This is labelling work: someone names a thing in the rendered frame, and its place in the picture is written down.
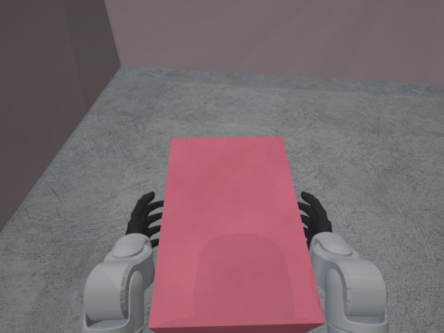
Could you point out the left robot hand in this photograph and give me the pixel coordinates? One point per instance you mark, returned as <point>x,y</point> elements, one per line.
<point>140,220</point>

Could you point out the carton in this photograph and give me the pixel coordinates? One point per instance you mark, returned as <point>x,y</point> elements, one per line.
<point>232,254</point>

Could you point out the robot left forearm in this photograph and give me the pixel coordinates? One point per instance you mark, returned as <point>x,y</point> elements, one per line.
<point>113,299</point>

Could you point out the right robot hand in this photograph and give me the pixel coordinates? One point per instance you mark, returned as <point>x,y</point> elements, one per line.
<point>317,221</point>

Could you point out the robot right forearm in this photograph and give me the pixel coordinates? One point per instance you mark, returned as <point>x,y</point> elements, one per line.
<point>355,290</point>

